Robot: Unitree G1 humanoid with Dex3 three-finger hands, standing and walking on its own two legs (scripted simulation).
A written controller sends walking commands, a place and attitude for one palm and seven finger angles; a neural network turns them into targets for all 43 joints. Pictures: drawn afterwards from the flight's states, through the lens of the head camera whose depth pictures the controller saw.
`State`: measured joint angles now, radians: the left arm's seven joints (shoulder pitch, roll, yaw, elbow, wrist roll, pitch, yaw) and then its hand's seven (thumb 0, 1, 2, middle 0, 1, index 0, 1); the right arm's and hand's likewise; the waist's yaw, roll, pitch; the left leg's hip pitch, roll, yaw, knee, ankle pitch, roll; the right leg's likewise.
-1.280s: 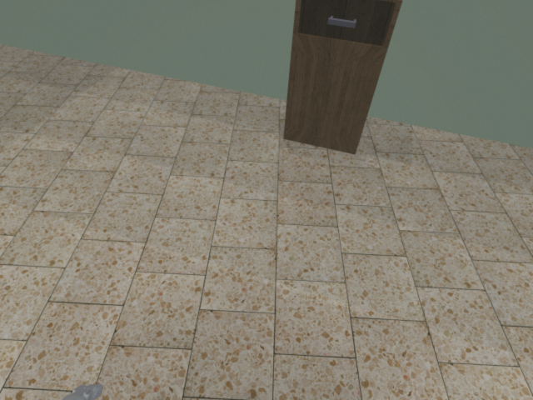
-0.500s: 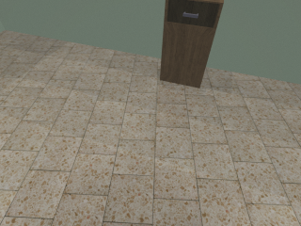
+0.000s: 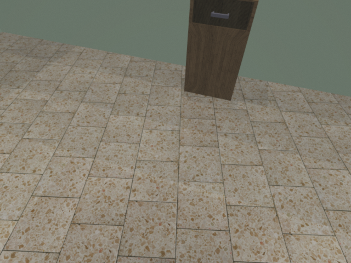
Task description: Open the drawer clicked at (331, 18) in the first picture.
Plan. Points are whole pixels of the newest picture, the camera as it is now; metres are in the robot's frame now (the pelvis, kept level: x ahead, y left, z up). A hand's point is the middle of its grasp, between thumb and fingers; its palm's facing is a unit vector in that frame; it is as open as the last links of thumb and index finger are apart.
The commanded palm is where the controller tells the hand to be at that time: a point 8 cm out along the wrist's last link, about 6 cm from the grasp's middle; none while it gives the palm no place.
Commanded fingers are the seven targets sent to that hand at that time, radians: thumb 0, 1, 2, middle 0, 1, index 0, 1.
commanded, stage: look at it before walking up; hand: left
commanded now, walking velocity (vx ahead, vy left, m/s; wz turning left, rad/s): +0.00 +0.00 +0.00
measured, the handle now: (220, 14) +1.64 -0.22 -0.05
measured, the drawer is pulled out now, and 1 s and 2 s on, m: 0.00 0.00 0.00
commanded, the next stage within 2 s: walk to a spot facing it in 0.46 s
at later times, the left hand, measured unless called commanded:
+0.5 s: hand out of the picture +0.09 +0.25 -0.16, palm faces -0.03 -0.94 -0.33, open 7.4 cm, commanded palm none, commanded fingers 0.00 0.90 0.90 -0.20 -0.30 -0.20 -0.30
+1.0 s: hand out of the picture +0.04 +0.16 -0.18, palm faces -0.03 -0.99 -0.17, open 7.4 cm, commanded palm none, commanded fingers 0.00 0.90 0.90 -0.20 -0.30 -0.20 -0.30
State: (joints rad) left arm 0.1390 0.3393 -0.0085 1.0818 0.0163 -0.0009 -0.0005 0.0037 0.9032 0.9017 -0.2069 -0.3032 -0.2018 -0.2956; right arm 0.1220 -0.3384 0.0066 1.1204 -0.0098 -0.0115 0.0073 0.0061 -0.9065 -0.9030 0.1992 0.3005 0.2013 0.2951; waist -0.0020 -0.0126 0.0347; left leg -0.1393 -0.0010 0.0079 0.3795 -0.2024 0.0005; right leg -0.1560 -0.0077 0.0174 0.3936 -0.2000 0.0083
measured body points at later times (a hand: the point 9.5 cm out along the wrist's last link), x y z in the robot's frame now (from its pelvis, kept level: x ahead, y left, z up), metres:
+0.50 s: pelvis +0.01 +0.00 +0.00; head +0.02 +0.01 +0.45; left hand +0.09 +0.30 -0.13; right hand +0.10 -0.29 -0.13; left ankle +0.00 +0.12 -0.74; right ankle +0.01 -0.12 -0.74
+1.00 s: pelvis +0.10 -0.01 -0.01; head +0.11 -0.01 +0.44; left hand +0.04 +0.21 -0.16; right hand +0.09 -0.26 -0.16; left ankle +0.09 +0.10 -0.69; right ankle +0.02 -0.12 -0.74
